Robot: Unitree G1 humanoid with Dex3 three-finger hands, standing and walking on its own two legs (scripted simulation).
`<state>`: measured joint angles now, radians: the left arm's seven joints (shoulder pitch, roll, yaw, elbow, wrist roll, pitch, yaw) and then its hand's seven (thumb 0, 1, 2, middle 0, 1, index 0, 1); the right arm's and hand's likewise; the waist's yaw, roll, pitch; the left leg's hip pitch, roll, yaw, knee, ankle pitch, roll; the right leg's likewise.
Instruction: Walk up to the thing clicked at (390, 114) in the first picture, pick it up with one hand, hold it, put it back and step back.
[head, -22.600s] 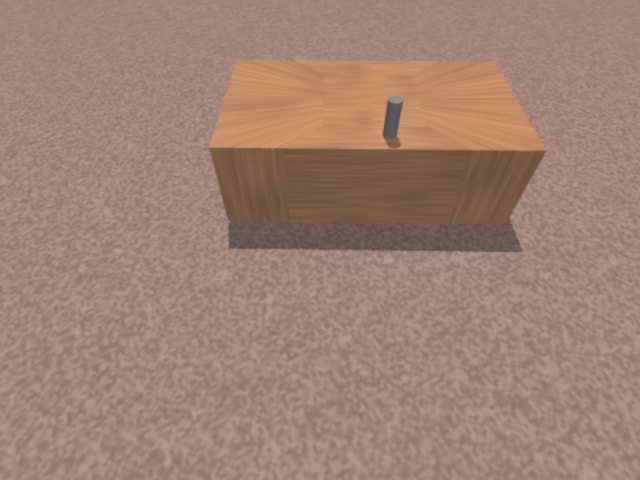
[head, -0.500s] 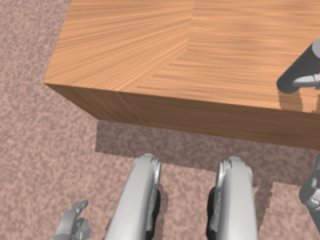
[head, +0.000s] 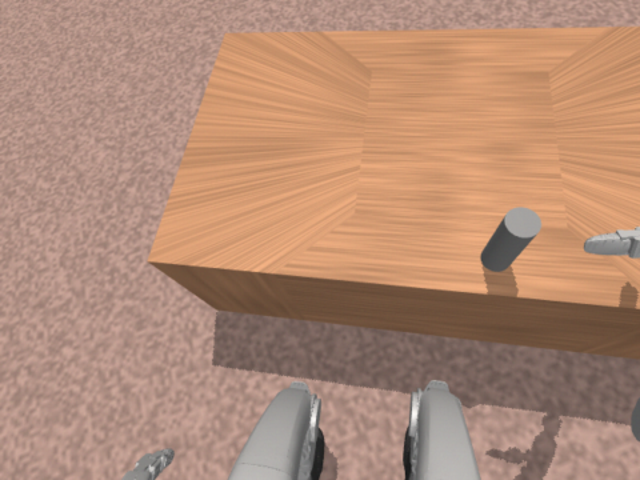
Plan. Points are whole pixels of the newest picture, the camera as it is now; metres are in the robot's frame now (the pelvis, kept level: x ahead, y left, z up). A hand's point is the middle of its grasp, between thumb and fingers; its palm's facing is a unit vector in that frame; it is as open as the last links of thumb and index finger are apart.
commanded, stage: home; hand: right
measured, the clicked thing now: (507, 242) +0.48 -0.23 -0.18
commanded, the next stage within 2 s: none
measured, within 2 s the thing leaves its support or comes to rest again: neither
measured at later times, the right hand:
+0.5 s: hand (602, 351) +0.27 -0.25 +0.01, palm faces +0.24 +0.92 -0.31, open 17.5 cm
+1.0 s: hand (546, 428) +0.20 -0.18 +0.03, palm faces +0.20 +0.94 -0.27, open 17.5 cm
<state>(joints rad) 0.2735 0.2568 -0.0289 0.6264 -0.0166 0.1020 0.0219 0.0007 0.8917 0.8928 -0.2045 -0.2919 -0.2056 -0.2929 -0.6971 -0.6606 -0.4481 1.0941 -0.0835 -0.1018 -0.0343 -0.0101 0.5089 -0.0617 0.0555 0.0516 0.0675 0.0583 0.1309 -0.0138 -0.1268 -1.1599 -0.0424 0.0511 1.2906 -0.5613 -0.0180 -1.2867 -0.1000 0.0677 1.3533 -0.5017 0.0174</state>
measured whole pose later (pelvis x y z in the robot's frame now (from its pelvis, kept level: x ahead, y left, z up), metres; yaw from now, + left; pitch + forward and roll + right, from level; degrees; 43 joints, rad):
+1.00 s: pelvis +0.04 +0.02 +0.09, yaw -5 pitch +6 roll +1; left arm 0.24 0.22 -0.02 0.50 -0.03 -0.02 0.15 0.01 0.90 0.90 -0.20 -0.29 -0.21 -0.29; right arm 0.41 -0.19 0.01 0.14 0.03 0.14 -0.14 -0.01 0.55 -0.05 0.05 0.05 0.06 0.05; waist 0.01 -0.02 -0.06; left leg -0.47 0.01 0.04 0.85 -0.48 0.00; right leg -0.57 -0.05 0.02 0.86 -0.39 0.04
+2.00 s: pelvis +0.02 +0.00 +0.14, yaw -5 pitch -4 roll +0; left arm 0.16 0.33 0.01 1.11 0.03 0.03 0.00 0.00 0.90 0.90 -0.21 -0.30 -0.21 -0.30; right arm 0.22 -0.32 0.00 1.08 -0.03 0.01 -0.03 0.00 0.56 -0.03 0.05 0.04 0.06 0.05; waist 0.01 -0.02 0.03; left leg -0.10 0.05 0.03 0.40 -0.24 -0.03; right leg -0.18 -0.01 0.00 0.38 -0.14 0.01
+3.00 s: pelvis +0.04 +0.01 +0.14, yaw -4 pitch -3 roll +0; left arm 0.10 0.34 -0.01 1.14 0.02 0.00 0.00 0.00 0.90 0.90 -0.21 -0.30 -0.21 -0.30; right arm 0.14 -0.34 0.00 1.12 -0.02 0.00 -0.01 0.00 0.33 -0.27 0.14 0.19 0.15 0.19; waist 0.00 -0.01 0.05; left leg -0.06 0.03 0.03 0.33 -0.23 -0.02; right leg -0.15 -0.02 -0.01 0.34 -0.15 0.02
